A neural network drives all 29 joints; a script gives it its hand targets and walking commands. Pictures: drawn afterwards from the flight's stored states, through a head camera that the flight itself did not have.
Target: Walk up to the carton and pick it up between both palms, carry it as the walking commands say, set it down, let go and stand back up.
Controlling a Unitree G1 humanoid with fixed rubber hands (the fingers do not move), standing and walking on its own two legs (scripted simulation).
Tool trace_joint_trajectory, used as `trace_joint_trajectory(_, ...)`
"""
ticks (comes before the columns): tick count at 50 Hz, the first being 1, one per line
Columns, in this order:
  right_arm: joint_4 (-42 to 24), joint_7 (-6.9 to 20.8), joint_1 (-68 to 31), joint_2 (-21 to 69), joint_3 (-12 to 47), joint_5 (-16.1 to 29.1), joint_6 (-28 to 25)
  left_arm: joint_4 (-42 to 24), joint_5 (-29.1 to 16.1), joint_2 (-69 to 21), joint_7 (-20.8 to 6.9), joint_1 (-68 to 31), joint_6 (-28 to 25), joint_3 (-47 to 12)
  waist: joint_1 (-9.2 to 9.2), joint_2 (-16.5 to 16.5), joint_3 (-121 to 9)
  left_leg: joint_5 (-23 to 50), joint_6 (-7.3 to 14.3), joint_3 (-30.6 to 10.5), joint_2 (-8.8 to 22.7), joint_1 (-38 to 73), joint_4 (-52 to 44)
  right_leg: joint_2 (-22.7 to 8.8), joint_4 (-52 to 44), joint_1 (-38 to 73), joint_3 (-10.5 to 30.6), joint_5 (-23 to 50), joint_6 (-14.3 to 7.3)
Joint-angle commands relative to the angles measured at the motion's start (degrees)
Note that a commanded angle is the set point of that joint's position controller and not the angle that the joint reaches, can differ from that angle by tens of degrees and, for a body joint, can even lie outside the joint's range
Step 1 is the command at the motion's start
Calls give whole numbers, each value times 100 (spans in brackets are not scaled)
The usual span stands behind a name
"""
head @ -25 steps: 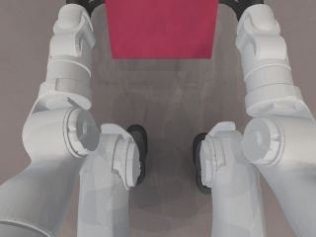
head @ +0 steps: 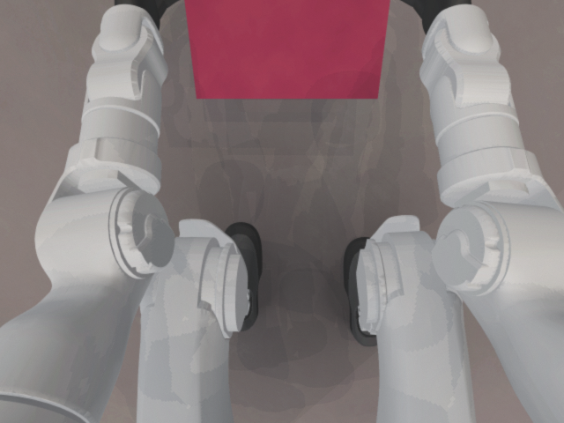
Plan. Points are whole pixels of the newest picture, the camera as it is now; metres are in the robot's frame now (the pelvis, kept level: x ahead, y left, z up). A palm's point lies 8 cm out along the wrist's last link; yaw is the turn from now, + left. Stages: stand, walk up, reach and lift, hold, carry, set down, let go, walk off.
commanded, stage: set down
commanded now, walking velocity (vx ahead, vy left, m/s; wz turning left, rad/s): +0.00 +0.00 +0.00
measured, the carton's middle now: (288, 14) +0.56 +0.03 -0.26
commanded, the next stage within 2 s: none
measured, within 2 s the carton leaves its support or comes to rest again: rests again in 0.32 s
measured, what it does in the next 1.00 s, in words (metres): stands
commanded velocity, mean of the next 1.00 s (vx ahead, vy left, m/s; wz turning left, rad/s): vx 0.00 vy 0.00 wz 0.00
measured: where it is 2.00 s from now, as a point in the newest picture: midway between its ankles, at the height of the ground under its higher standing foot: (303, 301)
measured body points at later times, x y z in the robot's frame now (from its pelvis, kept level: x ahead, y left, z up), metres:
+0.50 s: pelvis -0.02 +0.00 +0.00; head +0.35 +0.00 +0.25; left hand +0.50 +0.20 -0.20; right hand +0.50 -0.17 -0.21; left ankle +0.11 +0.12 -0.33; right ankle +0.08 -0.12 -0.33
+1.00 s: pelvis -0.01 -0.01 +0.02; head +0.34 +0.00 +0.30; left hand +0.52 +0.22 -0.13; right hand +0.52 -0.17 -0.14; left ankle +0.11 +0.12 -0.33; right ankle +0.08 -0.12 -0.33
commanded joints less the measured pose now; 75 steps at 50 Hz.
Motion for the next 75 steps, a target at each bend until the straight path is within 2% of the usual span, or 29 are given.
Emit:
trace_joint_trajectory(1, 843, 660, -383, 2705, 1147, -78, 348, 1023, 69, -3317, -899, -602, 435, -1347, -258, -87, -3905, 1519, -17, 3, -374, 2624, -787, 201, -1221, 1670, -170, 1796, -68)
trace_joint_trajectory(6, 892, 428, -221, 1859, 1062, -19, 199, 1106, -52, -2483, -656, -452, 302, -1319, -238, -80, -4028, 1567, -68, 6, -334, 2765, -748, 172, -1187, 1789, -179, 1823, -26)
trace_joint_trajectory(10, 746, 92, -100, 512, 1090, 234, -46, 1160, -323, -1231, -286, -245, 82, -1304, -187, -66, -4219, 1752, -109, -23, -297, 2992, -714, 112, -1169, 1891, -205, 1910, 27)
trace_joint_trajectory(14, 227, -404, -332, -1001, 1456, 1038, -485, 792, -1033, 238, 247, -360, -368, -1524, -118, -17, -4896, 2571, -146, -124, -242, 3441, -608, 1, -1086, 2058, -250, 2499, 74)
trace_joint_trajectory(16, 124, -509, -630, -1062, 1820, 1500, -596, 438, -1377, 606, 406, -729, -561, -1735, 57, -80, -5491, 2978, -126, -161, -186, 3720, -534, -44, -995, 2202, -186, 2788, 93)
trace_joint_trajectory(18, -15, -558, -883, -1202, 2029, 1808, -633, 181, -1683, 788, 501, -938, -684, -1909, 152, -156, -5842, 3099, -115, -134, -112, 3923, -525, -89, -983, 2278, -131, 2813, 112)
trace_joint_trajectory(20, -74, -561, -1052, -1272, 2178, 1938, -595, 349, -1892, 829, 486, -914, -666, -2046, 124, -298, -5786, 2842, -93, -103, -30, 3704, -513, -149, -1001, 2451, -73, 2696, 113)
trace_joint_trajectory(23, 143, -558, -1143, -1463, 2183, 1980, -487, 602, -1990, 1122, 440, -1058, -605, -2086, 107, -371, -5220, 2047, -89, -51, 68, 3145, -576, -227, -1077, 2494, -2, 2170, 86)
trace_joint_trajectory(26, 395, -555, -1325, -1596, 2141, 2001, -413, 696, -1946, 1433, 442, -1356, -587, -2014, 186, -313, -4908, 1482, -91, -17, 144, 2997, -651, -262, -1136, 2424, 36, 1671, 53)
trace_joint_trajectory(29, 652, -551, -1372, -1648, 2087, 1998, -386, 765, -1887, 1531, 442, -1486, -576, -1959, 183, -207, -4801, 1268, -111, 4, 179, 3081, -692, -273, -1166, 2378, 27, 1442, 28)
trace_joint_trajectory(32, 761, -551, -1303, -1663, 1999, 1919, -387, 755, -1846, 1495, 423, -1470, -565, -1932, 114, -118, -4862, 1353, -131, -6, 164, 3273, -690, -270, -1164, 2381, -7, 1482, 17)
trace_joint_trajectory(35, 598, -561, -1235, -1674, 1934, 1861, -404, 568, -1810, 1464, 423, -1394, -556, -1889, 75, -77, -5267, 1655, -141, -7, 120, 3598, -667, -237, -1146, 2525, -58, 1711, 29)
trace_joint_trajectory(39, -138, -625, -1153, -1699, 1933, 1903, -365, -95, -1779, 1530, 485, -1214, -491, -1791, 122, -90, -6653, 2223, -147, 94, 30, 4432, -693, -146, -1175, 3198, -186, 2212, 58)
trace_joint_trajectory(42, -611, -697, -954, -1655, 1913, 1942, -238, -502, -1718, 1571, 521, -959, -368, -1693, 168, -90, -7372, 2282, -125, 201, -31, 4900, -813, -72, -1298, 3569, -297, 2261, 73)
trace_joint_trajectory(47, -1054, -727, -668, -1597, 1664, 1813, -47, -982, -1535, 1506, 467, -649, -163, -1479, 113, 15, -7292, 2078, -109, 265, -86, 4920, -1146, 4, -1612, 3495, -346, 2091, 55)
trace_joint_trajectory(56, -1143, -638, -103, -1363, 1360, 1413, 155, -1238, -1201, 1221, 312, -85, 62, -1209, 47, 31, -7026, 1987, -136, 312, -172, 4711, -1889, 65, -2354, 3411, -308, 2080, 34)
trace_joint_trajectory(66, -1517, -531, 168, -1340, 1230, 1274, 332, -1613, -964, 1108, 270, 200, 272, -987, 87, -40, -7416, 1989, -148, 350, -236, 5147, -2897, 97, -3361, 3982, -280, 2155, 66)
trace_joint_trajectory(75, -1756, -388, 479, -1339, 1189, 1201, 401, -1803, -905, 1057, 155, 433, 344, -938, 81, -95, -7678, 2322, -142, 292, -255, 5888, -3777, 86, -4215, 4646, -260, 2491, 124)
